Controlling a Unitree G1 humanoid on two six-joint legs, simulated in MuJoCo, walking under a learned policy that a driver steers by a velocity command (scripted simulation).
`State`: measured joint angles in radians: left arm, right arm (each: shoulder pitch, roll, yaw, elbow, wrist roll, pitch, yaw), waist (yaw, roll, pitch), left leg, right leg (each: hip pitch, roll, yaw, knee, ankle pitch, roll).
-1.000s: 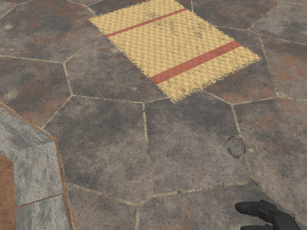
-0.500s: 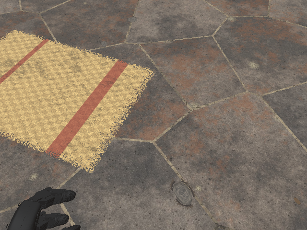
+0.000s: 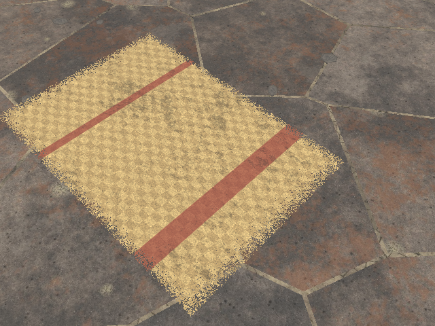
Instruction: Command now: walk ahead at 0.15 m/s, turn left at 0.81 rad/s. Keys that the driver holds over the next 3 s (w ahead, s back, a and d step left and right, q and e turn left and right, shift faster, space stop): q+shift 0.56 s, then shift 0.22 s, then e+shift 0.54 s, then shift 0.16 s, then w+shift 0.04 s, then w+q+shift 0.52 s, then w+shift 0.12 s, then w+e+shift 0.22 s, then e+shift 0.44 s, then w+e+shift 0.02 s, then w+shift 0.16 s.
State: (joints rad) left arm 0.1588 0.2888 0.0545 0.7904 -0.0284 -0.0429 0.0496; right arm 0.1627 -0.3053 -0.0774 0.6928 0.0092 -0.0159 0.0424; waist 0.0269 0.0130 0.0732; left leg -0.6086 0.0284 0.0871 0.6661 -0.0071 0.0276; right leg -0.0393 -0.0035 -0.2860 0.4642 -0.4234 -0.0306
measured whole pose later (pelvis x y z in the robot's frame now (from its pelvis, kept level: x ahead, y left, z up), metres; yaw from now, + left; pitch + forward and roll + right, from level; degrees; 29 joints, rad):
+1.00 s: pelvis +0.15 -0.04 +0.01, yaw +37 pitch +1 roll +0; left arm 0.23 0.29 0.06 0.76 -0.03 0.01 0.00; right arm 0.16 -0.24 -0.03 0.62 -0.03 0.04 -0.03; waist 0.05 -0.03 0.03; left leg -0.23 0.02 0.00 0.51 -0.30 0.00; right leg -0.45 -0.01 0.01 0.87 -0.48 0.05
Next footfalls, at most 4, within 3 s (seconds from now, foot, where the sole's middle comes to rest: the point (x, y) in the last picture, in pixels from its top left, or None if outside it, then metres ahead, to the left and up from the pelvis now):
0.04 left None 0.20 0.07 -0.76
0.50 right None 0.30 -0.10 -0.76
0.90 left None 0.09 0.07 -0.76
1.26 right None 0.25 -0.14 -0.76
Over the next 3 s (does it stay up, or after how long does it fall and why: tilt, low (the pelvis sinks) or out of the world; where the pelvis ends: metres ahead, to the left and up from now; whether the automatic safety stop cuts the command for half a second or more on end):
stays up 0.91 0.50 0.01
